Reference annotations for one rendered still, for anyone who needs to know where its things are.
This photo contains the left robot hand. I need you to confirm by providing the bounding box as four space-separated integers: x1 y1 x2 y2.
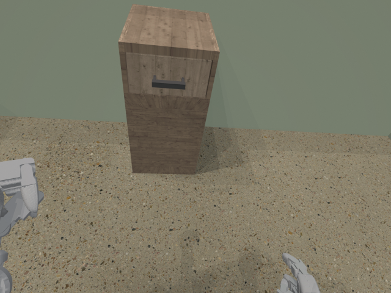
0 157 44 246

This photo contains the right robot hand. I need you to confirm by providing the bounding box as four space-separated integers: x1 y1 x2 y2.
277 253 321 293

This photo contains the drawer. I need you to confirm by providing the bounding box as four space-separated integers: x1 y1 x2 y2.
126 52 212 98

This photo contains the cabinet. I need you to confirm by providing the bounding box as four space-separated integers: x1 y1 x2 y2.
118 4 220 175

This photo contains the handle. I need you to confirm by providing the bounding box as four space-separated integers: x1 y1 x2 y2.
152 75 186 90

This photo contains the left robot forearm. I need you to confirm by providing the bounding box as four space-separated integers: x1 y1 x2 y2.
0 250 13 293

